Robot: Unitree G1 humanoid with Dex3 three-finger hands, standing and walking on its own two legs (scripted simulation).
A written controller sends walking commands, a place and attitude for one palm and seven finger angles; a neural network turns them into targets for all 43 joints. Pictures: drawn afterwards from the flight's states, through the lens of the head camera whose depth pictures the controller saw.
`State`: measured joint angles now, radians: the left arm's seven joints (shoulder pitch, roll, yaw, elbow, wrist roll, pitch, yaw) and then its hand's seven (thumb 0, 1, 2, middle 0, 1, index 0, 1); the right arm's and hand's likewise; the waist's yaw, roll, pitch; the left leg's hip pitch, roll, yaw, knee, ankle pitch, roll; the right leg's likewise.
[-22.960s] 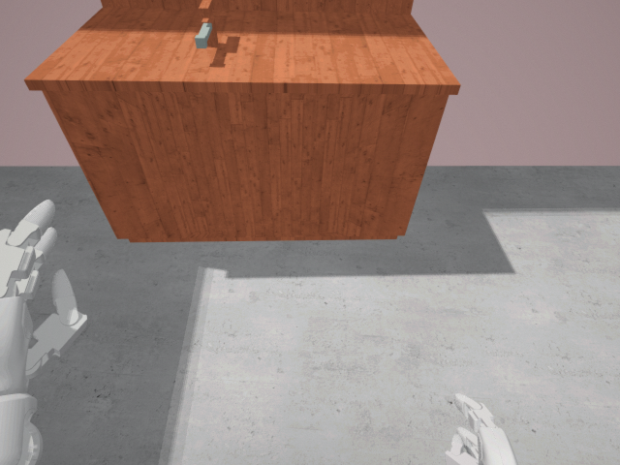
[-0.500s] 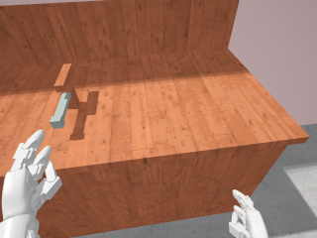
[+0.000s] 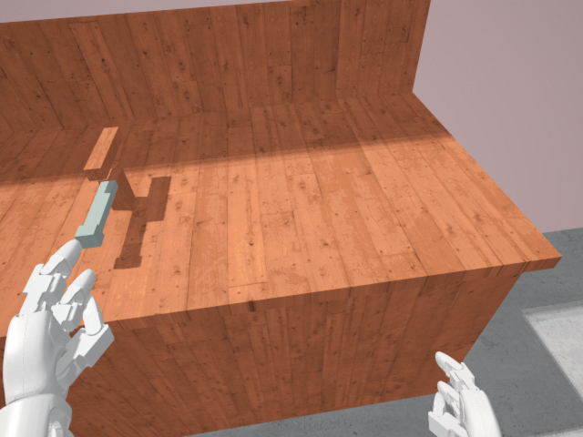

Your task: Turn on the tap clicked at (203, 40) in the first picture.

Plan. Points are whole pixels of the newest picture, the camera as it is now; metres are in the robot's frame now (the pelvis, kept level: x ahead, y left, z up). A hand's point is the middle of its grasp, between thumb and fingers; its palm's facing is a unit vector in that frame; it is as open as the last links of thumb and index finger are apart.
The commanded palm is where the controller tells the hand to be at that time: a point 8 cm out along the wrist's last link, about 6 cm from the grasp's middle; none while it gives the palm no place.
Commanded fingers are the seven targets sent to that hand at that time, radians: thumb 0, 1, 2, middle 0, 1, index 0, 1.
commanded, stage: reach beside the lever's end, fingers flat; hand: left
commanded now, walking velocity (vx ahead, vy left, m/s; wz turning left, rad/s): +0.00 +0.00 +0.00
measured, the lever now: (89, 236) +0.36 +0.37 +0.09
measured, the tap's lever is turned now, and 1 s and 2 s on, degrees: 0 0 0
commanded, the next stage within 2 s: none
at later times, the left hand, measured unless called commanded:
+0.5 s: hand (79, 317) +0.20 +0.27 +0.13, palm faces +0.48 -0.87 -0.13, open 7.4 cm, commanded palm +0.16 +0.32 +0.13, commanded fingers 0.00 0.90 0.90 -0.20 -0.29 -0.20 -0.29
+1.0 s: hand (59, 293) +0.24 +0.33 +0.12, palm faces +0.51 -0.85 -0.12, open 7.6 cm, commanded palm +0.20 +0.37 +0.12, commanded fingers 0.00 0.90 0.90 -0.18 -0.23 -0.18 -0.23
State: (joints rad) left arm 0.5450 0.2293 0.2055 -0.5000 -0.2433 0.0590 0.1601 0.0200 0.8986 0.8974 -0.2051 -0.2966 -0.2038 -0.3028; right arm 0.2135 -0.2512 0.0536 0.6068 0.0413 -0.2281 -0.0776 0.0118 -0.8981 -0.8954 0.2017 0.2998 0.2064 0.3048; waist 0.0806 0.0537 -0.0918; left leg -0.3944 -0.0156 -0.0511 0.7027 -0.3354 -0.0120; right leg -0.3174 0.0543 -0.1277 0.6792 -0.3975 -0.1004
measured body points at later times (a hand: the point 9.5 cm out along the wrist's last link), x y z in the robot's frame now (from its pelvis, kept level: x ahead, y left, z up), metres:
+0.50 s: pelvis -0.01 -0.01 +0.00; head -0.03 -0.03 +0.45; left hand +0.17 +0.32 +0.14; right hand +0.18 -0.24 -0.08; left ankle +0.02 +0.13 -0.72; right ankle -0.02 -0.05 -0.72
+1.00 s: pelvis -0.01 +0.03 +0.00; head +0.00 +0.02 +0.45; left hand +0.20 +0.37 +0.12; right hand +0.18 -0.20 -0.08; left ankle +0.02 +0.13 -0.72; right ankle -0.02 -0.05 -0.72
